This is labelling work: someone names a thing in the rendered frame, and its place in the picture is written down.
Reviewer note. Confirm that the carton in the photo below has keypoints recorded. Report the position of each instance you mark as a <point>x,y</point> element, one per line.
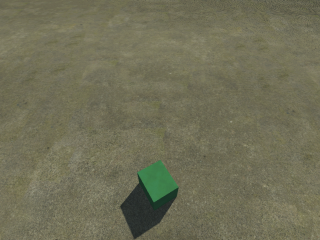
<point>157,184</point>

